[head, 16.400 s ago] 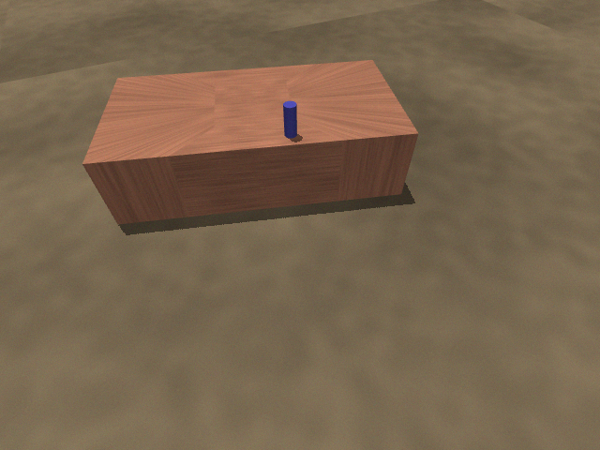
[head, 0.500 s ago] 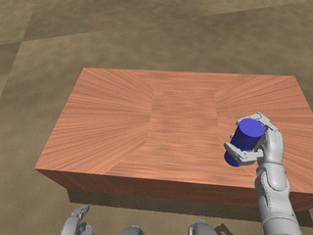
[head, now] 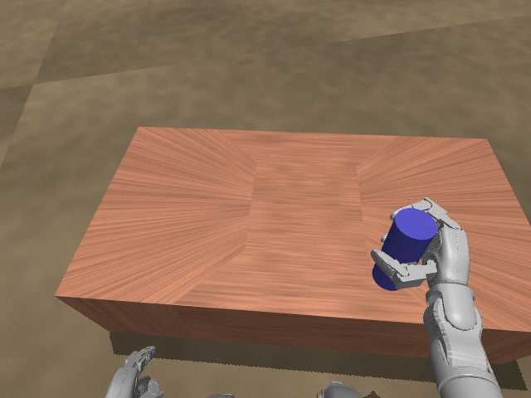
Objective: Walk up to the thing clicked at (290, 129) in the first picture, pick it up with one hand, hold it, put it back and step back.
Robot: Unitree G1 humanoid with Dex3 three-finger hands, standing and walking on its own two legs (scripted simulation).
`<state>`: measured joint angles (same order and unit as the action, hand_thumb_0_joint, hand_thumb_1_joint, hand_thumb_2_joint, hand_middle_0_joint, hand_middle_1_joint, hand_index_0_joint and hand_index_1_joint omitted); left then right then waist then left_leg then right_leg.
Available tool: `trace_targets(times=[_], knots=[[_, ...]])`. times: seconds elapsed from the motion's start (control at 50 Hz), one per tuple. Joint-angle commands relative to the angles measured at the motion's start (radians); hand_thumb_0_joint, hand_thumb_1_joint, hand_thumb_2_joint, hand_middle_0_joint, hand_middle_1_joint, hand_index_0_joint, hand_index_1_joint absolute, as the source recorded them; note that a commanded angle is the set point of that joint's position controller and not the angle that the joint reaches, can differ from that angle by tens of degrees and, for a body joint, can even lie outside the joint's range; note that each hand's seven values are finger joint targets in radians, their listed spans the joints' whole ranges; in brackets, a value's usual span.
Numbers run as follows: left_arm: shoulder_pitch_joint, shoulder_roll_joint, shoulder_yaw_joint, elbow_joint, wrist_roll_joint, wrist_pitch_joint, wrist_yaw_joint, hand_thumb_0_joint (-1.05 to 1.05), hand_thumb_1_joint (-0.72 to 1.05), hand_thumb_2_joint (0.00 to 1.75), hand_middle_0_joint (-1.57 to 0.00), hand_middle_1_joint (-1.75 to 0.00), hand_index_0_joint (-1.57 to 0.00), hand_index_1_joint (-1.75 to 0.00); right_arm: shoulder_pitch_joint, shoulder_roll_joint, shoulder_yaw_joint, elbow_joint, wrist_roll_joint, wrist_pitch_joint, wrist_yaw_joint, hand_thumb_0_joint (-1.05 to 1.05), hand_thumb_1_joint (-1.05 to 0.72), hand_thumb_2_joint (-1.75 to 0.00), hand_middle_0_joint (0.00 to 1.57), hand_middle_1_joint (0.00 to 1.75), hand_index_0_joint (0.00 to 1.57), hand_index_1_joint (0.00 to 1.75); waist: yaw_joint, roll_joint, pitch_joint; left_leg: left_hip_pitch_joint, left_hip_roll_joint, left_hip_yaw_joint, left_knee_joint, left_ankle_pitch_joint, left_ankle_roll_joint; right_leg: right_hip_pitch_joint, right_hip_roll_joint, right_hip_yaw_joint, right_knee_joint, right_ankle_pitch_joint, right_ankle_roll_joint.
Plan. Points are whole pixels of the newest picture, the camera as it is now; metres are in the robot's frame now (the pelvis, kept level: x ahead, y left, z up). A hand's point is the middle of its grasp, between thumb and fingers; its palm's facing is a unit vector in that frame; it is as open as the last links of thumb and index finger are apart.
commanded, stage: hold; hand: right
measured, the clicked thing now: (400, 252) +0.32 -0.17 +0.04
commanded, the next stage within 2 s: none
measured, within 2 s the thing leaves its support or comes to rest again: neither
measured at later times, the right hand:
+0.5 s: hand (401, 245) +0.32 -0.17 +0.06, palm faces +0.14 +0.99 -0.01, open 8.8 cm
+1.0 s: hand (400, 247) +0.32 -0.16 +0.06, palm faces +0.14 +0.99 -0.01, open 8.8 cm
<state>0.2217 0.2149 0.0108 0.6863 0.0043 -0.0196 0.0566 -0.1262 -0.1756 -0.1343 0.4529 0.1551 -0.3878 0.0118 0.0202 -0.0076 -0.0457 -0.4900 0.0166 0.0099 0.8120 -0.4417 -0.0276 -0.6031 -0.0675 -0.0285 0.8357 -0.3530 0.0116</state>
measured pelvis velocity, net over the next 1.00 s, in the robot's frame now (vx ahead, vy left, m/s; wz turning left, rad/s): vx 0.00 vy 0.01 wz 0.00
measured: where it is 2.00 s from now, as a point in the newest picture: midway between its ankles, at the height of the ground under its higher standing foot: outside the picture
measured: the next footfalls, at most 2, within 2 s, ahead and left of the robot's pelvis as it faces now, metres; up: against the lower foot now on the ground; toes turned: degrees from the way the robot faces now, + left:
none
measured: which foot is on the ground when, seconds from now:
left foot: down 0.00-1.00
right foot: down 0.00-1.00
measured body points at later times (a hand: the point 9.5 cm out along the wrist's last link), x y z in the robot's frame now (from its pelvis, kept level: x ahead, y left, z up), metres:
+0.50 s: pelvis +0.00 +0.00 +0.00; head +0.03 +0.00 +0.45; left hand +0.13 +0.25 -0.10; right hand +0.31 -0.22 +0.06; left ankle -0.02 +0.14 -0.70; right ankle +0.04 -0.13 -0.70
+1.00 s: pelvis +0.00 +0.01 +0.01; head +0.03 +0.00 +0.45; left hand +0.13 +0.26 -0.10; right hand +0.31 -0.22 +0.06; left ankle -0.02 +0.14 -0.70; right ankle +0.04 -0.13 -0.70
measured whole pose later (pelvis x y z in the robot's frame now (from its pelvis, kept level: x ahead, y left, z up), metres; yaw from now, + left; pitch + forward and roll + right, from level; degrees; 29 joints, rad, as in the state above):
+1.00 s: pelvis +0.00 +0.01 +0.01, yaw +0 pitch +5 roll +1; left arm 0.21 0.22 0.01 0.70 0.00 -0.02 0.06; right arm -0.10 -0.18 -0.14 0.43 0.16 -0.39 0.01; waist 0.02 -0.01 -0.03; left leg -0.45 0.01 0.01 0.78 -0.42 -0.02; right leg -0.56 -0.07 -0.03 0.79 -0.32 0.02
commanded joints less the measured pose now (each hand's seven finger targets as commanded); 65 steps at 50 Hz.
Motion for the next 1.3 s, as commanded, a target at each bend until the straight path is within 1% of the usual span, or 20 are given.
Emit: trace_targets(times=[0.0,0.02,0.1,0.12,0.22,0.26,0.34,0.38,0.44,0.46,0.52,0.58,0.62,0.86,0.88,0.92,1.02,1.08,1.22,1.28], knots=[[-0.024,0.14,0.052,-0.116,-0.001,-0.044,0.006,0.0,0.91,0.88,-0.19,-0.3,-0.2,-0.29,-0.326,-0.126,-0.036,-0.287,0.012,-0.091,-0.011,0.0,-0.27,-1.32,1.32,1.44,1.35,1.44,-0.002,-0.031,-0.294,0.022,-0.032,0.015,-0.133,0.286,0.029,0.263,0.032,0.012,-0.117,0.202,-0.016],[-0.029,0.142,0.05,-0.119,-0.003,-0.045,0.009,0.0,0.91,0.89,-0.19,-0.3,-0.2,-0.29,-0.329,-0.111,-0.024,-0.285,0.014,-0.088,-0.009,0.0,-0.28,-1.31,1.32,1.44,1.35,1.44,0.015,-0.014,-0.276,0.012,-0.035,0.02,-0.138,0.277,0.028,0.267,0.029,0.014,-0.124,0.194,-0.015],[-0.024,0.134,0.046,-0.119,-0.004,-0.043,0.007,0.0,0.91,0.89,-0.19,-0.3,-0.2,-0.29,-0.337,-0.141,-0.045,-0.325,0.012,-0.085,-0.019,0.0,-0.25,-1.32,1.32,1.45,1.36,1.45,0.002,-0.022,-0.299,0.042,-0.032,0.015,-0.142,0.318,0.026,0.279,0.033,0.01,-0.121,0.228,-0.019],[-0.03,0.131,0.043,-0.12,-0.005,-0.046,0.007,0.0,0.91,0.89,-0.19,-0.3,-0.2,-0.29,-0.282,-0.078,-0.005,-0.252,0.015,-0.072,-0.014,0.0,-0.25,-1.32,1.32,1.44,1.35,1.44,0.01,0.012,-0.253,0.027,-0.035,0.02,-0.145,0.288,0.026,0.257,0.032,0.012,-0.13,0.2,-0.018],[-0.043,0.14,0.048,-0.124,-0.003,-0.047,0.003,0.0,0.91,0.89,-0.19,-0.3,-0.2,-0.29,-0.343,-0.141,-0.05,-0.333,0.013,-0.089,-0.02,0.0,-0.29,-1.32,1.33,1.44,1.36,1.44,-0.014,-0.053,-0.266,0.033,-0.036,0.02,-0.152,0.229,0.035,0.268,0.031,0.014,-0.155,0.151,-0.01],[-0.037,0.135,0.047,-0.119,-0.003,-0.049,0.003,0.0,0.91,0.88,-0.19,-0.3,-0.2,-0.29,-0.284,-0.088,-0.012,-0.257,0.012,-0.079,-0.016,0.0,-0.28,-1.32,1.33,1.45,1.36,1.45,0.003,-0.006,-0.255,0.023,-0.038,0.022,-0.151,0.247,0.031,0.266,0.031,0.014,-0.148,0.166,-0.013],[-0.04,0.144,0.049,-0.119,-0.002,-0.052,0.006,0.0,0.91,0.89,-0.19,-0.3,-0.2,-0.29,-0.35,-0.14,-0.055,-0.3,0.014,-0.09,-0.02,0.0,-0.28,-1.33,1.34,1.46,1.37,1.46,0.0,-0.035,-0.275,0.032,-0.036,0.017,-0.154,0.255,0.03,0.274,0.033,0.012,-0.15,0.169,-0.013],[-0.036,0.145,0.05,-0.116,-0.003,-0.053,0.006,0.0,0.91,0.89,-0.19,-0.3,-0.2,-0.29,-0.325,-0.105,-0.02,-0.283,0.016,-0.086,-0.014,0.0,-0.26,-1.34,1.35,1.47,1.38,1.47,0.008,-0.025,-0.26,0.017,-0.038,0.016,-0.159,0.231,0.032,0.279,0.03,0.014,-0.155,0.149,-0.013],[-0.03,0.14,0.049,-0.11,-0.003,-0.051,0.007,0.0,0.91,0.89,-0.19,-0.3,-0.2,-0.29,-0.293,-0.117,-0.039,-0.271,0.017,-0.086,-0.017,0.0,-0.27,-1.34,1.35,1.47,1.38,1.47,-0.001,-0.022,-0.273,0.036,-0.038,0.022,-0.151,0.273,0.031,0.287,0.029,0.016,-0.151,0.198,-0.01],[-0.042,0.126,0.037,-0.119,-0.004,-0.054,0.003,0.0,0.91,0.89,-0.19,-0.3,-0.2,-0.29,-0.263,-0.067,-0.003,-0.223,0.021,-0.078,-0.01,0.0,-0.28,-1.35,1.36,1.48,1.39,1.48,0.009,0.019,-0.26,0.033,-0.039,0.024,-0.153,0.284,0.027,0.274,0.03,0.016,-0.146,0.204,-0.015],[-0.028,0.145,0.046,-0.108,-0.005,-0.049,0.007,0.0,0.9,0.89,-0.2,-0.3,-0.2,-0.29,-0.349,-0.148,-0.049,-0.31,0.017,-0.09,-0.012,0.0,-0.24,-1.34,1.34,1.48,1.38,1.47,0.002,-0.046,-0.285,0.034,-0.036,0.019,-0.147,0.311,0.031,0.315,0.029,0.016,-0.147,0.244,-0.011],[-0.03,0.133,0.041,-0.112,-0.005,-0.051,0.005,0.0,0.91,0.89,-0.19,-0.3,-0.2,-0.29,-0.3,-0.083,-0.012,-0.245,0.024,-0.081,-0.003,0.0,-0.25,-1.35,1.35,1.48,1.38,1.48,0.008,0.025,-0.257,0.036,-0.036,0.019,-0.158,0.299,0.025,0.283,0.031,0.013,-0.145,0.214,-0.019],[-0.039,0.138,0.042,-0.109,-0.004,-0.053,0.005,0.0,0.9,0.89,-0.2,-0.3,-0.2,-0.3,-0.332,-0.129,-0.056,-0.254,0.026,-0.083,-0.004,0.0,-0.26,-1.34,1.34,1.47,1.37,1.47,-0.002,-0.018,-0.257,0.039,-0.034,0.017,-0.16,0.291,0.027,0.279,0.033,0.011,-0.15,0.207,-0.016],[-0.034,0.131,0.039,-0.109,-0.004,-0.045,0.008,0.0,0.91,0.89,-0.19,-0.3,-0.2,-0.29,-0.279,-0.132,-0.056,-0.28,0.023,-0.095,-0.005,0.0,-0.26,-1.35,1.34,1.47,1.38,1.47,0.002,0.015,-0.295,0.064,-0.028,0.001,-0.152,0.375,0.015,0.288,0.038,0.002,-0.121,0.257,-0.027],[-0.051,0.135,0.04,-0.11,-0.004,-0.046,0.01,0.0,0.91,0.89,-0.19,-0.3,-0.2,-0.29,-0.306,-0.119,-0.038,-0.306,0.028,-0.095,-0.002,0.0,-0.25,-1.35,1.34,1.48,1.38,1.48,0.011,-0.002,-0.267,0.039,-0.029,0.001,-0.155,0.34,0.018,0.273,0.036,0.003,-0.127,0.226,-0.026],[-0.048,0.135,0.042,-0.108,-0.003,-0.046,0.012,0.0,0.91,0.89,-0.2,-0.3,-0.2,-0.29,-0.31,-0.147,-0.069,-0.314,0.025,-0.095,-0.007,0.0,-0.25,-1.35,1.34,1.47,1.38,1.47,-0.003,-0.025,-0.275,0.044,-0.031,0.006,-0.158,0.309,0.023,0.282,0.035,0.005,-0.135,0.208,-0.021],[-0.049,0.137,0.042,-0.111,-0.005,-0.049,0.013,0.0,0.91,0.89,-0.2,-0.3,-0.21,-0.29,-0.272,-0.075,-0.001,-0.253,0.024,-0.074,0.001,0.0,-0.28,-1.34,1.34,1.47,1.38,1.47,0.017,0.004,-0.247,0.03,-0.035,0.018,-0.159,0.308,0.025,0.286,0.032,0.01,-0.147,0.217,-0.018],[-0.048,0.14,0.047,-0.108,-0.004,-0.049,0.013,0.0,0.9,0.89,-0.2,-0.3,-0.2,-0.29,-0.29,-0.147,-0.073,-0.291,0.021,-0.079,-0.01,0.0,-0.26,-1.36,1.35,1.49,1.39,1.49,-0.009,-0.014,-0.259,0.04,-0.037,0.02,-0.169,0.252,0.029,0.284,0.031,0.014,-0.162,0.171,-0.016],[-0.058,0.119,0.029,-0.119,-0.004,-0.051,0.01,0.0,0.9,0.89,-0.2,-0.3,-0.2,-0.29,-0.299,-0.099,-0.026,-0.297,0.024,-0.085,-0.007,0.0,-0.27,-1.35,1.34,1.47,1.38,1.47,0.004,-0.004,-0.254,0.036,-0.034,0.014,-0.158,0.275,0.028,0.28,0.033,0.008,-0.154,0.187,-0.017],[-0.053,0.129,0.034,-0.116,-0.002,-0.053,0.012,0.0,0.9,0.9,-0.2,-0.3,-0.21,-0.3,-0.315,-0.135,-0.052,-0.34,0.022,-0.086,-0.009,0.0,-0.26,-1.36,1.35,1.48,1.38,1.48,-0.006,-0.04,-0.287,0.036,-0.036,0.018,-0.152,0.284,0.031,0.305,0.03,0.014,-0.154,0.211,-0.013]])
